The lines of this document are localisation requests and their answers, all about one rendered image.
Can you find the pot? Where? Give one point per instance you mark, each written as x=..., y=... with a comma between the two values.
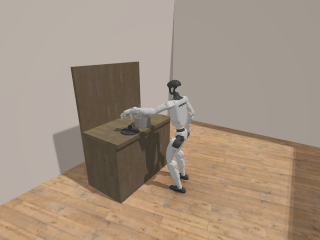
x=142, y=121

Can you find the lid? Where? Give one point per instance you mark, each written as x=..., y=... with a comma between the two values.
x=133, y=131

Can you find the robot right forearm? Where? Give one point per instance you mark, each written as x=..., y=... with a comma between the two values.
x=188, y=121

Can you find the robot left foot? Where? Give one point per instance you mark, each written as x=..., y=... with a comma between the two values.
x=175, y=188

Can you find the robot left hand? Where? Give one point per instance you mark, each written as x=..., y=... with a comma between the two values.
x=125, y=113

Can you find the robot right hand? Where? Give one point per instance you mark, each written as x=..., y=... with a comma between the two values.
x=189, y=130

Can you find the left robot shin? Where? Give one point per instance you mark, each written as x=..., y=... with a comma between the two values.
x=174, y=172

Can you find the robot left forearm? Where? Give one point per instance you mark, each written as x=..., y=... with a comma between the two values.
x=144, y=111

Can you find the right robot upper arm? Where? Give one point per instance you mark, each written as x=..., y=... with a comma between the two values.
x=189, y=107

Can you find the left robot upper arm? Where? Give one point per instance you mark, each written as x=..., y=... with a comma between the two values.
x=165, y=106

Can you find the table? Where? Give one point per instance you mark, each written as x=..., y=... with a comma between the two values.
x=117, y=164

